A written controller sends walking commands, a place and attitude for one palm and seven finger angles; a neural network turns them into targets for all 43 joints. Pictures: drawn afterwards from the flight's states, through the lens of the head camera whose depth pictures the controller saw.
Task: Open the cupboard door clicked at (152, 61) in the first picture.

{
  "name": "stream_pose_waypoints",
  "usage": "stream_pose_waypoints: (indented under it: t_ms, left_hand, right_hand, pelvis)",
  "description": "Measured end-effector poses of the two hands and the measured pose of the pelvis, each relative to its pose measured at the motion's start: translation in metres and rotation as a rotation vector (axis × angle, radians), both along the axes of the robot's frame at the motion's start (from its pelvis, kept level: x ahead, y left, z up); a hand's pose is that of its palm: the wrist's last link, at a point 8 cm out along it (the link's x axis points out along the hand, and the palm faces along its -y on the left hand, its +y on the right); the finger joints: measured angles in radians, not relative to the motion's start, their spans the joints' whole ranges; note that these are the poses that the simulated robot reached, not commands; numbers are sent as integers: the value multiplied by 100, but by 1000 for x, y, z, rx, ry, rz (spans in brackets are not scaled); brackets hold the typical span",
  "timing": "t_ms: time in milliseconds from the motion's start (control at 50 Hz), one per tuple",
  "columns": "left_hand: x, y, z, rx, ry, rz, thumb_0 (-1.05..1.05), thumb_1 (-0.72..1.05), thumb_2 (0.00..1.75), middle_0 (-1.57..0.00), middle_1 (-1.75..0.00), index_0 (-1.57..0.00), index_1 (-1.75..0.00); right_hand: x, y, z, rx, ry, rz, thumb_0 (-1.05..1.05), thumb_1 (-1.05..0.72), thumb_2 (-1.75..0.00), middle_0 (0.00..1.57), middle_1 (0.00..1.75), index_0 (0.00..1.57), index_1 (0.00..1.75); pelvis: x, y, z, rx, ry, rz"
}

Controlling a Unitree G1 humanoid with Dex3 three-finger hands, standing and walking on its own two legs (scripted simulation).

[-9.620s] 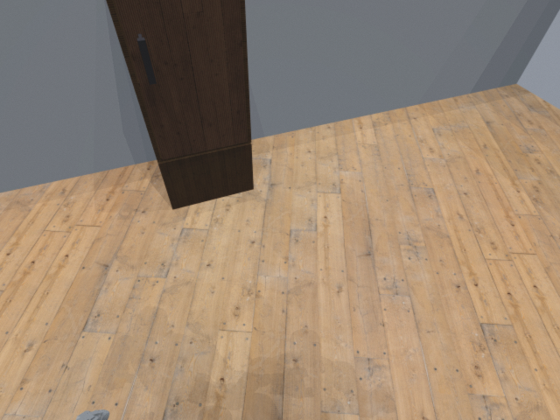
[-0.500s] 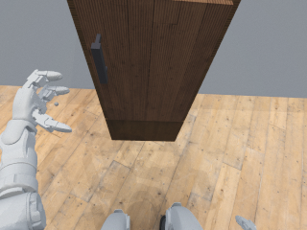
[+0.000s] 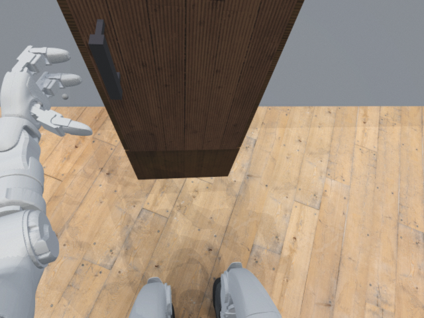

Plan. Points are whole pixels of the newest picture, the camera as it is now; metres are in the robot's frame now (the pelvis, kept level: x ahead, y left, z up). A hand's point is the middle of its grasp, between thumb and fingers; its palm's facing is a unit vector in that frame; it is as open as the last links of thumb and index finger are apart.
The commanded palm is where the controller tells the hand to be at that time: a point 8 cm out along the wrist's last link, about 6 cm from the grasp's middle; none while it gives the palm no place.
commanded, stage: move the hooked fingers beside the handle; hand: left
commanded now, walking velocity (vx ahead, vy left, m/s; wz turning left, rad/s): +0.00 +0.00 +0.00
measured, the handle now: (108, 62) +0.57 +0.16 +0.06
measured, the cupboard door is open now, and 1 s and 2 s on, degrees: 0 0 0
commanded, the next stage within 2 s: slide the fingers in behind the handle in 1.02 s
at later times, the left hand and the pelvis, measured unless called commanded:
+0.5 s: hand (70, 81) +0.54 +0.23 +0.05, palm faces +0.00 -1.00 -0.01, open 13.8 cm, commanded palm +0.52 +0.26 +0.06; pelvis +0.01 +0.00 +0.00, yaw -2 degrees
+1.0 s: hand (72, 84) +0.53 +0.22 +0.05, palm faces -0.01 -1.00 -0.01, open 14.0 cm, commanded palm +0.52 +0.26 +0.06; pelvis +0.01 +0.01 +0.00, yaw -1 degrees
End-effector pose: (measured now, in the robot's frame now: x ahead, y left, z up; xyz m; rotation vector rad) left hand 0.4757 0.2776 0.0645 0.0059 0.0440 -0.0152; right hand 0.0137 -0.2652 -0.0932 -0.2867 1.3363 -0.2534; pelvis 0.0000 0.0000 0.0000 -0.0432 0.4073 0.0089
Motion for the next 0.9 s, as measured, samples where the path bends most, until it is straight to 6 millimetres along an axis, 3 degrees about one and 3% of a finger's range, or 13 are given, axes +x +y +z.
stream_pose_waypoints:
  t_ms: [280, 420, 640, 900]
  left_hand:
    - [48, -13, -3, -1, 16, -2, -1, -50, 30, -30, -120, -30, -120]
    - [50, -5, -9, 12, 15, 5, -1, -50, 30, -30, -120, -34, -123]
    - [38, 8, -9, -3, 12, 9, -1, -50, 30, -30, -120, -31, -121]
    - [37, -4, -11, -6, 8, -2, -1, -50, 30, -30, -120, -30, -120]
  right_hand:
    - [-33, 1, 0, -15, 107, -42, 0, -90, -90, 20, 30, 20, 30]
    - [-39, 7, 2, 4, 136, -68, 0, -90, -90, 20, 30, 20, 30]
    - [-20, 11, 6, 6, 123, -43, 0, -90, -90, 21, 30, 20, 30]
    - [6, 12, 5, -1, 55, -18, 0, -90, -90, 20, 30, 20, 30]
  pelvis:
    - [0, 0, -9, -12, 62, -6]
    - [3, 1, -8, -12, 73, -21]
    - [10, 5, -2, -22, 58, -8]
    - [13, 11, -2, -25, 45, -5]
